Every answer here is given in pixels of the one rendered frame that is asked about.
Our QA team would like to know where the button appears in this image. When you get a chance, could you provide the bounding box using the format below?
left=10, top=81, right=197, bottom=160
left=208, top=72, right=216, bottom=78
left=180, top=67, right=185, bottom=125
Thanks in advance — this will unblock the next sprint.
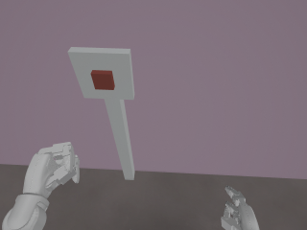
left=90, top=70, right=115, bottom=90

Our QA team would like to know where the robot left forearm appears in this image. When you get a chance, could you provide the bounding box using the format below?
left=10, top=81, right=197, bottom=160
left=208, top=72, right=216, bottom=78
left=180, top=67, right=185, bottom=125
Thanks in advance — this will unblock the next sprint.
left=2, top=193, right=50, bottom=230

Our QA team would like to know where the right robot hand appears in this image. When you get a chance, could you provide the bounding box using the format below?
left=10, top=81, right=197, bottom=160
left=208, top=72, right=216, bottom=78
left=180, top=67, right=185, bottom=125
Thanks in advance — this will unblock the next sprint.
left=221, top=185, right=260, bottom=230

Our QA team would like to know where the left robot hand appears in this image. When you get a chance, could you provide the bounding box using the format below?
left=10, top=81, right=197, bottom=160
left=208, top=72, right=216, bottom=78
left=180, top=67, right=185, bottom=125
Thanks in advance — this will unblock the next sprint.
left=23, top=142, right=80, bottom=198

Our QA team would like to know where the panel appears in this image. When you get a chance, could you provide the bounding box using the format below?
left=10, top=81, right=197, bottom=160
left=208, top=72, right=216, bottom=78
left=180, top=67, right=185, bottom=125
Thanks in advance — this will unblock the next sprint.
left=67, top=47, right=135, bottom=180

